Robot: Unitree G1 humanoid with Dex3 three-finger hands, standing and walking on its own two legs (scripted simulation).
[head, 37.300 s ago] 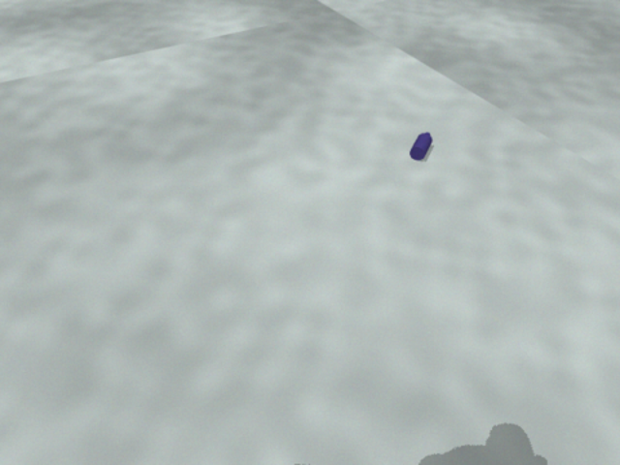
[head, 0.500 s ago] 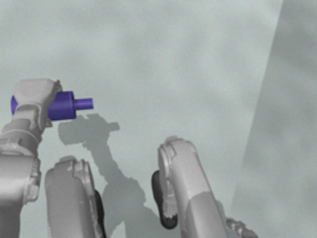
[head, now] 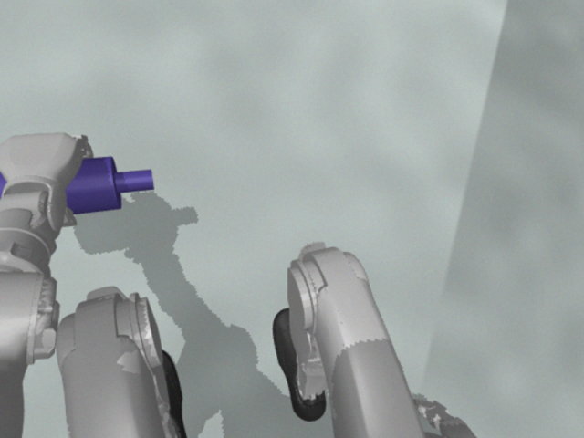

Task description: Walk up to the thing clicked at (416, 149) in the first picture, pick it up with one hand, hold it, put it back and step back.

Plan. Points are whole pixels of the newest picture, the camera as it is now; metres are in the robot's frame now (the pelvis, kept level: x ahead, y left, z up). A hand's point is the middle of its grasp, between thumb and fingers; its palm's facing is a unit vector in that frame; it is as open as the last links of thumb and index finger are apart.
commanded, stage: lower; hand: left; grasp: from above
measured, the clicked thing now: (84, 186) +0.48 +0.20 -0.21
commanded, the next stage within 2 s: rest in 0.24 s
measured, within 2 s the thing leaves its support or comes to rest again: rests again in 1.86 s
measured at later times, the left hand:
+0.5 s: hand (74, 195) +0.48 +0.22 -0.24, palm faces -0.50 -0.01 -0.87, open 10.6 cm
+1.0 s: hand (83, 196) +0.49 +0.22 -0.27, palm faces -0.49 -0.04 -0.87, open 10.6 cm
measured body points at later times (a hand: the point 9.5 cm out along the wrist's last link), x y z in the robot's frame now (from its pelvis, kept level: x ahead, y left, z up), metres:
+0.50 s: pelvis +0.00 +0.00 -0.03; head +0.27 +0.06 +0.33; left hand +0.50 +0.22 -0.19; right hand +0.02 -0.26 -0.13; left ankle +0.08 +0.13 -0.31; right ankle +0.10 -0.12 -0.31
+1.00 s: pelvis +0.01 +0.01 -0.04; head +0.29 +0.07 +0.31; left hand +0.51 +0.22 -0.22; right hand +0.01 -0.25 -0.12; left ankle +0.08 +0.13 -0.31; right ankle +0.10 -0.12 -0.31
